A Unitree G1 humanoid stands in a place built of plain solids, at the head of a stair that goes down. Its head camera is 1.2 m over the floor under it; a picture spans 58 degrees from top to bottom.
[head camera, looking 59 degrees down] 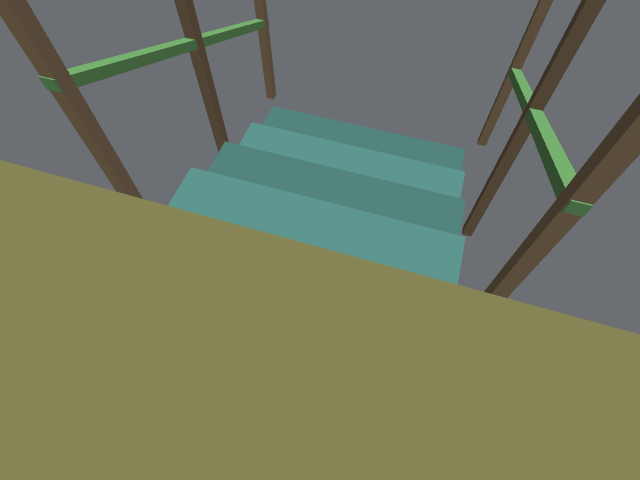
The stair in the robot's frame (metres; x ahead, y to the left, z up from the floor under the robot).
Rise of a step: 0.13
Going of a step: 0.27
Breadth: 1.09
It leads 17 degrees to the right of straight ahead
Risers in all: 5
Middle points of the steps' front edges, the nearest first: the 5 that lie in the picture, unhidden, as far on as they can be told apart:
0.72 0.08 0.00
0.98 -0.01 -0.13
1.24 -0.09 -0.26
1.50 -0.17 -0.39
1.76 -0.25 -0.52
